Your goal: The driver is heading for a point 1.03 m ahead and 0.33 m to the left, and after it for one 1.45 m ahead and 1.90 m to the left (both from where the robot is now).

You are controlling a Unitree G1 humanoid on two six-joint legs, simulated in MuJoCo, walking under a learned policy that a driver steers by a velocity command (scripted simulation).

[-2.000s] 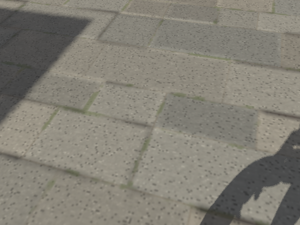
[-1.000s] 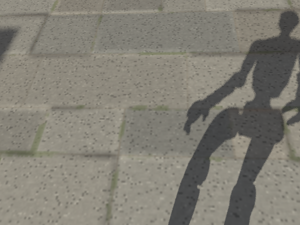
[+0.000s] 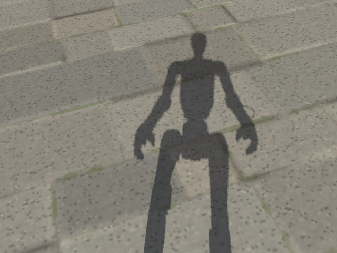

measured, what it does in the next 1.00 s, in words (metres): walks ahead: left foot, then right foot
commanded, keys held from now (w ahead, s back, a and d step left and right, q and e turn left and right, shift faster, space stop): no key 1.00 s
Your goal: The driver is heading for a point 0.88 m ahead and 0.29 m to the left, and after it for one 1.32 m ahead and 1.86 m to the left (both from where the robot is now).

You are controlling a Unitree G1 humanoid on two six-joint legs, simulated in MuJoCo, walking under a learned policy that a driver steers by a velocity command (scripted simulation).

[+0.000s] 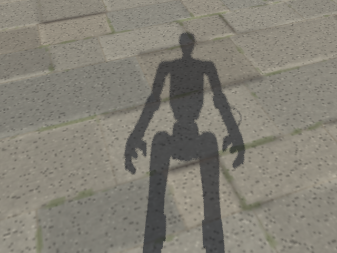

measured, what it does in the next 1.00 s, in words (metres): walks ahead, turning left: left foot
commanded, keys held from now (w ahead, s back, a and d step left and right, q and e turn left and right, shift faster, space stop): no key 0.08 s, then w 0.12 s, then w+q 0.80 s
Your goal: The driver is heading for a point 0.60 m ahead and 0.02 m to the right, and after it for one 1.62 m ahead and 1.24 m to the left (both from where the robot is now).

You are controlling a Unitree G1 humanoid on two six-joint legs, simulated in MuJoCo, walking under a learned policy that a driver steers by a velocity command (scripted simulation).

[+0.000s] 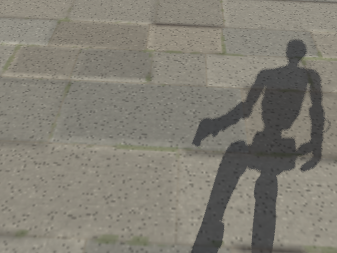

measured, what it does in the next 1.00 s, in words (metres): walks ahead, turning left: right foot, then left foot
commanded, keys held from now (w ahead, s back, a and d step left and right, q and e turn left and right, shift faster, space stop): w+q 0.24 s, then w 0.40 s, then q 0.36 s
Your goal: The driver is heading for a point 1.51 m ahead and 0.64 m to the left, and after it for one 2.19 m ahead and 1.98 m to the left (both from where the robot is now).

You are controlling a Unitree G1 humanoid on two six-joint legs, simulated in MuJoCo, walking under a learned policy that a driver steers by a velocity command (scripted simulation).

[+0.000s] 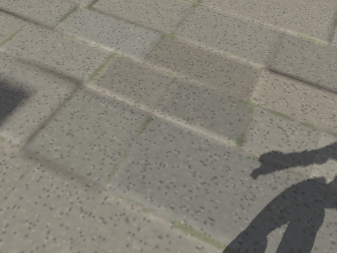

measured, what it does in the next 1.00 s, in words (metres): steps on the spot, turning left: right foot, then left foot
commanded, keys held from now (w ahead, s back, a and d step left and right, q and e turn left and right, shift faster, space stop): q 0.84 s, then w+q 0.14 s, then w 0.02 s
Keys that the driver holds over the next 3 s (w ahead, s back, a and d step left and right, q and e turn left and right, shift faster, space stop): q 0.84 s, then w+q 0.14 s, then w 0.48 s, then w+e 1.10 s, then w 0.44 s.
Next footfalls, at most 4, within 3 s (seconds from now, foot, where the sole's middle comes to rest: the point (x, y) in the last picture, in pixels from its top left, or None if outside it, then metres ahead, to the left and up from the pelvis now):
0.20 right None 0.14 -0.14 -0.78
0.60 left None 0.04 0.12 -0.78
1.08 right None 0.16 -0.06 -0.78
1.52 left None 0.20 0.34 -0.78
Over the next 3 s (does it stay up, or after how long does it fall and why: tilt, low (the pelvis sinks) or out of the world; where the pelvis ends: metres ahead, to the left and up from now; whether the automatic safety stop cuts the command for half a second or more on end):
stays up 0.90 0.45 -0.01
